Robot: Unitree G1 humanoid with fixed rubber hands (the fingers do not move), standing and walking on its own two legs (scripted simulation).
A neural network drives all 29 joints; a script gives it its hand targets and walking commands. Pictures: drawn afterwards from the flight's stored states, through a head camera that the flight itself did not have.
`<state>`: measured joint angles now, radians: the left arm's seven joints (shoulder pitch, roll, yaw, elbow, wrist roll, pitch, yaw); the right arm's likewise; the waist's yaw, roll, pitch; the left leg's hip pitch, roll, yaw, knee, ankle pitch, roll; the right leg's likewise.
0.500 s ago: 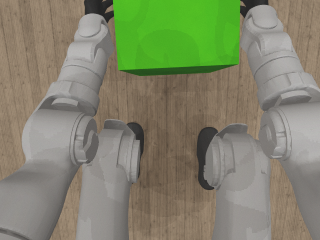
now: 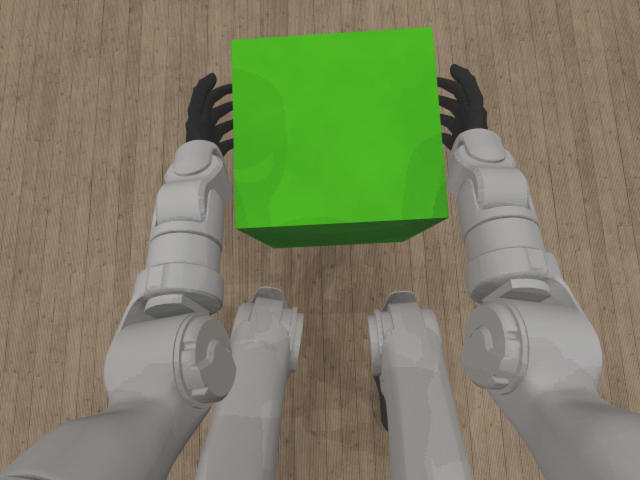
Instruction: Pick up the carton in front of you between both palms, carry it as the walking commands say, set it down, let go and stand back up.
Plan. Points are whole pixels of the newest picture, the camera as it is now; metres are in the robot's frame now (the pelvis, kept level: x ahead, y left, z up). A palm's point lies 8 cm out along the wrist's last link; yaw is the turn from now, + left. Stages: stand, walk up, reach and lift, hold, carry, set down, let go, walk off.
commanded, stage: reach and lift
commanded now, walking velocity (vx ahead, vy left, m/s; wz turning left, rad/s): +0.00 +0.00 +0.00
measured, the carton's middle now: (335, 162) +0.49 +0.00 -0.14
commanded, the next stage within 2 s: none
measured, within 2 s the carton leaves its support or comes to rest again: neither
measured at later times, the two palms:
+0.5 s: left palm (143, 102) +0.46 +0.15 +0.08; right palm (533, 101) +0.46 -0.15 +0.08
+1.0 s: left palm out of the picture +0.42 +0.15 +0.24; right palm out of the picture +0.42 -0.15 +0.24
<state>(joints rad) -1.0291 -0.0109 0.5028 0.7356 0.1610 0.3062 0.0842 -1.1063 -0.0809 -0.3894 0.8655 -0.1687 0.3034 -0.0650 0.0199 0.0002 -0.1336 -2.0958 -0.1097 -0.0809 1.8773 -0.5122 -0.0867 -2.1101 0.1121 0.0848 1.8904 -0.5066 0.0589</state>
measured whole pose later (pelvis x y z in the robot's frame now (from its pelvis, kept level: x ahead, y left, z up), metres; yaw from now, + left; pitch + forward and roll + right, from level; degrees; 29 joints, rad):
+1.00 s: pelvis +0.10 +0.00 +0.27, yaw -1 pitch +18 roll +0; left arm -0.36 -0.14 0.31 0.56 0.17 0.30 0.05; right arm -0.37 0.11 -0.30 0.59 -0.17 0.31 -0.05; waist 0.01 0.00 -0.19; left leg -0.81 -0.08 -0.14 0.88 -0.38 -0.03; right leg -0.81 0.07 0.13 0.88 -0.38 0.02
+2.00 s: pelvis +0.11 +0.00 +0.32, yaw -1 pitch -4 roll +0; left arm -0.28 -0.16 0.26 0.32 0.28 0.64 -0.01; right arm -0.28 0.15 -0.25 0.33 -0.28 0.65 0.00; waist 0.00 0.00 0.00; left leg -0.12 -0.04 -0.14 0.40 -0.21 -0.01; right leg -0.12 0.04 0.14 0.40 -0.21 0.01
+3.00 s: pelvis +0.10 +0.00 +0.32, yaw -1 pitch -7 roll +0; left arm -0.30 -0.16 0.26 0.25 0.28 0.75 -0.02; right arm -0.29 0.16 -0.25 0.25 -0.28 0.75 0.01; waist 0.00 0.00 0.02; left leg -0.05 -0.04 -0.13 0.37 -0.19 -0.01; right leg -0.06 0.04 0.13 0.37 -0.19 0.01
